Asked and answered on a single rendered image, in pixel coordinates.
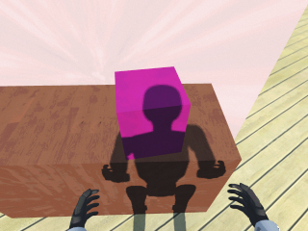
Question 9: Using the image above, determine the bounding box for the carton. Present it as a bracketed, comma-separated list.
[115, 66, 191, 161]

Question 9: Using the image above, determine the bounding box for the robot right forearm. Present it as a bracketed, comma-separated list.
[254, 219, 280, 231]

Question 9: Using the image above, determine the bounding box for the robot right hand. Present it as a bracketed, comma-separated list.
[228, 183, 269, 227]

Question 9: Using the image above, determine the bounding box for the robot left hand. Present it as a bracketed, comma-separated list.
[68, 189, 100, 229]

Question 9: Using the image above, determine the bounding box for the pedestal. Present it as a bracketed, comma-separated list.
[0, 83, 242, 218]

